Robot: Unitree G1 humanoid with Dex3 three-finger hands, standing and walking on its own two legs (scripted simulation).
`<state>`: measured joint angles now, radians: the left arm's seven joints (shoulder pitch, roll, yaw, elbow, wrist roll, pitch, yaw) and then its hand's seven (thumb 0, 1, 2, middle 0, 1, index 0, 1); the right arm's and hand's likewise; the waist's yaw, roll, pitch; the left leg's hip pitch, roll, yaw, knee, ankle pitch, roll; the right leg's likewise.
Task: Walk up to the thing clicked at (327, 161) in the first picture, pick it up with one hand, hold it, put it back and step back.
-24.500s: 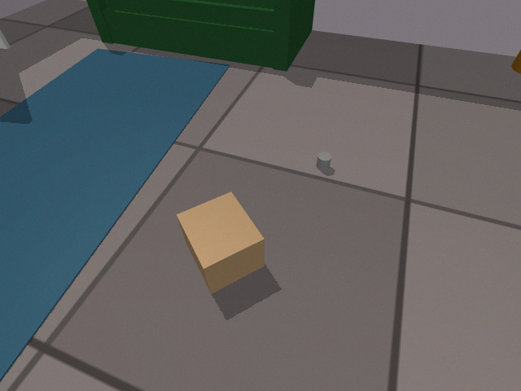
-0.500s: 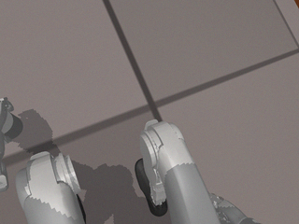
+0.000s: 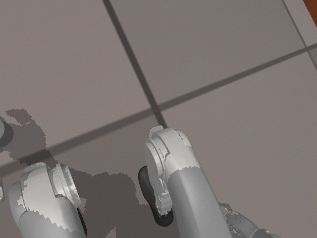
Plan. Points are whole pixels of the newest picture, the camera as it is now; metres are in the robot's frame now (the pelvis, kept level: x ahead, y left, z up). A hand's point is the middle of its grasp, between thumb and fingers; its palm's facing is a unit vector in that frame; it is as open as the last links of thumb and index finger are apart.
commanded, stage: open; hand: left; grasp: from above
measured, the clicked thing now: out of the picture +0.42 +0.30 -0.25
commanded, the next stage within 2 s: withdraw in 0.42 s
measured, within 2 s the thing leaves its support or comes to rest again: neither
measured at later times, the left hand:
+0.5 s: hand out of the picture +0.41 +0.30 -0.22, palm faces -0.42 -0.14 -0.89, open 13.4 cm
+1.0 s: hand out of the picture +0.42 +0.33 -0.08, palm faces -0.33 -0.04 -0.94, open 14.1 cm
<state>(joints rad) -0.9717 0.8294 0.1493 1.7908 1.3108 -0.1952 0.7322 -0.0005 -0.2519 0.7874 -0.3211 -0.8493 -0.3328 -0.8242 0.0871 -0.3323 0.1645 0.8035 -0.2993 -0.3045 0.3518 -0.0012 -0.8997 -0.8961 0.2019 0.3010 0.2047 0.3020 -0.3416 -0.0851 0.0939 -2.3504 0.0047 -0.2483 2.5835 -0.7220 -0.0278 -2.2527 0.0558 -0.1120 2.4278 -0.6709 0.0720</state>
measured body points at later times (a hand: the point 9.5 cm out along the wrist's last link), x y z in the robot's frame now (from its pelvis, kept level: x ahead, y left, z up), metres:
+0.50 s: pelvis +0.00 +0.00 +0.00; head +0.24 +0.11 +0.37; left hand +0.43 +0.30 -0.17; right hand +0.05 -0.26 -0.07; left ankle +0.06 +0.13 -0.26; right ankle +0.11 -0.13 -0.26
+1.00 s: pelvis +0.00 +0.00 +0.05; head +0.20 +0.06 +0.45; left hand +0.43 +0.33 -0.03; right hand +0.11 -0.26 -0.07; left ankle +0.06 +0.13 -0.26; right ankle +0.11 -0.13 -0.26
